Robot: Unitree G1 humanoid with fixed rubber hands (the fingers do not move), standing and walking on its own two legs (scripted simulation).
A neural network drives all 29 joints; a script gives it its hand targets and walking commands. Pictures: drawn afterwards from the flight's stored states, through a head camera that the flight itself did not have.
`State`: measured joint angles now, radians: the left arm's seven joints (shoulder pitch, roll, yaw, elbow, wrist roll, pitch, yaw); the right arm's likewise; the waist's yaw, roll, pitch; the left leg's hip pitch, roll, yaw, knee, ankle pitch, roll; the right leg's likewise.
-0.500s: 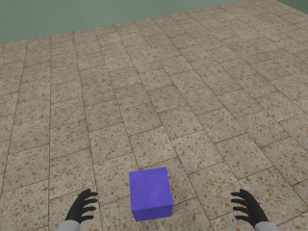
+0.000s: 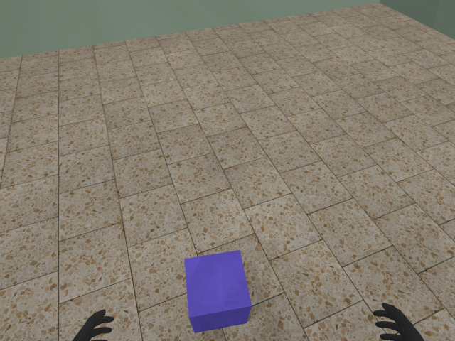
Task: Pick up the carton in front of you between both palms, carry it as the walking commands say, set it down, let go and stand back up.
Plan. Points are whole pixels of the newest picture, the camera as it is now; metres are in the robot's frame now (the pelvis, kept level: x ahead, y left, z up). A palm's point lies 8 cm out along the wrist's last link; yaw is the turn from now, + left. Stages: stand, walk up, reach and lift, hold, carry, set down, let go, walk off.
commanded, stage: stand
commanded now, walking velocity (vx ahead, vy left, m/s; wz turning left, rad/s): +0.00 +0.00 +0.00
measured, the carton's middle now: (216, 292) +0.40 +0.06 -0.65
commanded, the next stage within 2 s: none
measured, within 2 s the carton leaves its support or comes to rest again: neither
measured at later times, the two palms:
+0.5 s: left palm out of the picture +0.09 +0.30 -0.10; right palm out of the picture +0.10 -0.30 -0.08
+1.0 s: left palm out of the picture +0.06 +0.30 -0.10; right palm out of the picture +0.07 -0.31 -0.09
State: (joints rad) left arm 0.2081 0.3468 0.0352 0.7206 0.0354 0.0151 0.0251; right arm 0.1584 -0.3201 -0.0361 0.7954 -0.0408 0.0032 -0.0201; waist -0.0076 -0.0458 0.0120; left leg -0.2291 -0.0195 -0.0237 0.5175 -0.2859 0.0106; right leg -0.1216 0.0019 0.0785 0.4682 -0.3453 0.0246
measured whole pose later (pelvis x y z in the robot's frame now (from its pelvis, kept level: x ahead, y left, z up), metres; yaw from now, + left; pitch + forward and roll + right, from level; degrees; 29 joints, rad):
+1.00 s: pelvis -0.02 +0.00 +0.01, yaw +1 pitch -3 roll +0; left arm 0.17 0.38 0.01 0.96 0.02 0.00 0.02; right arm 0.12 -0.37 -0.01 1.02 -0.02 -0.01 -0.01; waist 0.00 -0.02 0.03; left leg -0.17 -0.02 -0.04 0.41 -0.19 0.00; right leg -0.06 0.00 0.05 0.36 -0.26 0.02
